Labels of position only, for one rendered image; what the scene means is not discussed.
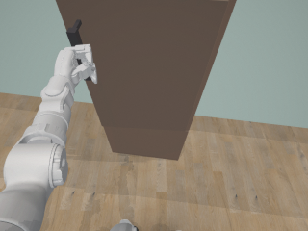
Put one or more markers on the robot left upper arm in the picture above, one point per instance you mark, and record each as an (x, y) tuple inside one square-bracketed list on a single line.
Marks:
[(33, 171)]

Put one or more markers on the cupboard door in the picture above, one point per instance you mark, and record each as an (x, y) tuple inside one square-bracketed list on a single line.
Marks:
[(150, 57)]

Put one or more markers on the handle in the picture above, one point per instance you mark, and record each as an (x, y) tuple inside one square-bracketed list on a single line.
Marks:
[(75, 39)]

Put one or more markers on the left robot hand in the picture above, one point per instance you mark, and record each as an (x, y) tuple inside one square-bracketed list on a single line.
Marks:
[(67, 65)]

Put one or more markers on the left robot shin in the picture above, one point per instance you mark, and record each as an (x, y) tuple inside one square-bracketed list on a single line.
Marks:
[(125, 221)]

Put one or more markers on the left robot forearm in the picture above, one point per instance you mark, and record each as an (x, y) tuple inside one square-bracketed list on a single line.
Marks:
[(52, 119)]

